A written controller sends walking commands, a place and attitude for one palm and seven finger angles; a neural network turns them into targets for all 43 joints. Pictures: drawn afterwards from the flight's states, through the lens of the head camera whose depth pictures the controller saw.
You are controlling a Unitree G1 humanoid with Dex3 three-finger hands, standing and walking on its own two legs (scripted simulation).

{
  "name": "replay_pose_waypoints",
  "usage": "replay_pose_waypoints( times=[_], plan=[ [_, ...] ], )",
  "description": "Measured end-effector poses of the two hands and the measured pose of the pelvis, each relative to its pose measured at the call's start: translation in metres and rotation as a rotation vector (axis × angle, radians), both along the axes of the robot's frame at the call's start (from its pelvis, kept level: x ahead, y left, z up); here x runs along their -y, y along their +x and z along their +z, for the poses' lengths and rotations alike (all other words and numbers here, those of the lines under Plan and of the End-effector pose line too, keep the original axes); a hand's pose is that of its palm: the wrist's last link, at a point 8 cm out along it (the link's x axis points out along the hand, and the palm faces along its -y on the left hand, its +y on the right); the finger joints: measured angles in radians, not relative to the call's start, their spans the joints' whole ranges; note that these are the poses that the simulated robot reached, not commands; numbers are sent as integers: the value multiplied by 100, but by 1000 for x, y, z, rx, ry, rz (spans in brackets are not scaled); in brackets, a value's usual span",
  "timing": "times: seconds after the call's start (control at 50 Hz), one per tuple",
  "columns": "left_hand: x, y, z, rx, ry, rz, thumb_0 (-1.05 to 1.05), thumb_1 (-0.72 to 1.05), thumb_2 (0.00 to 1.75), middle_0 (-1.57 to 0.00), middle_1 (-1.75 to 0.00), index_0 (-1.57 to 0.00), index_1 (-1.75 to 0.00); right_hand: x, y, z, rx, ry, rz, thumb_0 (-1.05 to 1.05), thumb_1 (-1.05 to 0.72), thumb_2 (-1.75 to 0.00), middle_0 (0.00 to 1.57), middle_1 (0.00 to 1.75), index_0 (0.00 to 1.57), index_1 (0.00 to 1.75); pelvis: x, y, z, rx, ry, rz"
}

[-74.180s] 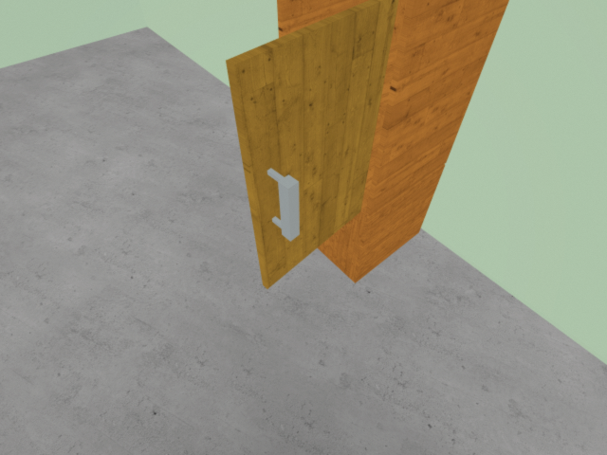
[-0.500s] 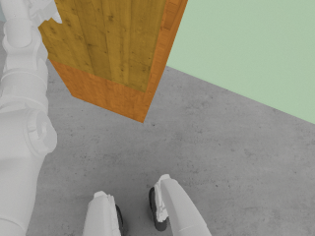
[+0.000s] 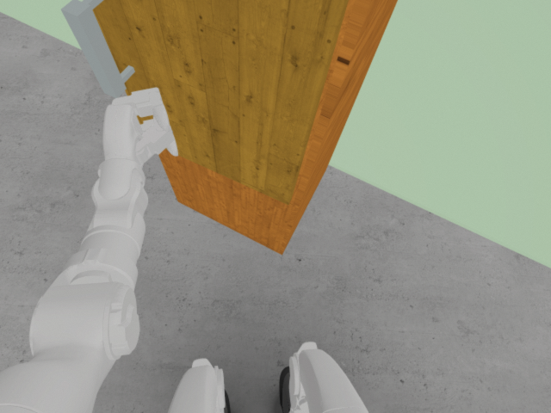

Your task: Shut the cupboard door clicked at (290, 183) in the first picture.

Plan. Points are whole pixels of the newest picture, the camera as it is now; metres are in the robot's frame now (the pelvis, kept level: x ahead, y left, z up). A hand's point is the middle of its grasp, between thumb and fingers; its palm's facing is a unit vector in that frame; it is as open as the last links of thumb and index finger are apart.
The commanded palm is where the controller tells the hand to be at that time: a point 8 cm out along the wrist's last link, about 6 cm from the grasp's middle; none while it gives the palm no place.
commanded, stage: pull the fist back off the door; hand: left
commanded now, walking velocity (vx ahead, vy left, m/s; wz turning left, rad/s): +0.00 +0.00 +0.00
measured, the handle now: (107, 46) +0.67 +0.21 +0.05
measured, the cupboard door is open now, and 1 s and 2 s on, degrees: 2 2 2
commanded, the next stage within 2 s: draw the hand back to the body in 0.14 s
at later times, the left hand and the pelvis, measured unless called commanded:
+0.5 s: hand (143, 144) +0.45 +0.13 +0.09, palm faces +0.01 -1.00 -0.07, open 3.1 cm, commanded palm +0.41 +0.19 +0.10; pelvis +0.00 +0.00 +0.02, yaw -1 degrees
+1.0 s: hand (4, 230) +0.31 +0.21 +0.17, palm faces +0.20 -0.95 -0.23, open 3.2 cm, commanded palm +0.27 +0.25 +0.19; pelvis +0.02 +0.01 +0.08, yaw +1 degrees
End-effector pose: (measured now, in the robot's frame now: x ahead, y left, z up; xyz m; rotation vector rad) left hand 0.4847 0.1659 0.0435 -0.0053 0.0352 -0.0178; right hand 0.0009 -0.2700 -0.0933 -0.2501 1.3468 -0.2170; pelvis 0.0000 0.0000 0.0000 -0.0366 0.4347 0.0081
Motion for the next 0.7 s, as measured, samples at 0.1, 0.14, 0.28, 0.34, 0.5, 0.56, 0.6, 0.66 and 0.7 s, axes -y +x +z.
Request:
replay_pose_waypoints(
  times=[0.1,0.14,0.28,0.34,0.5,0.56,0.6,0.66,0.7],
  plan=[
    [11,-11,9,81,13,-7,2,90,90,-130,-150,-130,-150,1,30,-6,78,-7,20,1,-91,-90,19,30,20,30,-2,0,-2,13,3,3],
    [15,-11,15,91,36,-16,2,90,90,-130,-150,-130,-150,-3,38,-9,102,3,22,1,-91,-90,19,30,20,30,-2,-1,-2,21,5,4],
    [16,0,20,12,41,17,1,90,90,-130,-150,-130,-150,-18,40,-17,129,52,10,1,-91,-90,20,30,20,30,-1,-5,-2,29,14,0],
    [10,-2,23,40,19,37,2,90,90,-130,-150,-130,-150,-23,30,-17,115,67,-8,1,-91,-90,20,30,20,30,-1,-5,-1,28,19,-13],
    [-21,-52,46,42,77,22,1,90,90,-130,-150,-130,-150,-27,19,1,97,110,-59,1,-91,-90,20,30,20,30,0,5,24,105,26,-32],
    [-33,-74,56,24,47,42,2,90,90,-130,-150,-130,-150,-23,30,15,134,91,-48,1,-91,-90,20,30,20,30,1,8,36,149,24,-25],
    [-38,-86,68,54,32,49,2,90,90,-130,-150,-130,-150,-19,42,25,178,70,-31,1,-91,-90,20,30,20,30,1,9,42,176,21,-17],
    [-42,-101,88,115,37,32,2,90,90,-130,-150,-130,-150,-13,67,39,261,40,3,1,-91,-90,20,30,20,30,1,10,48,212,18,-5],
    [-43,-110,97,134,49,11,2,90,90,-130,-150,-130,-150,-10,85,47,323,27,24,1,-91,-90,20,30,20,30,1,10,51,232,18,-1]
  ],
)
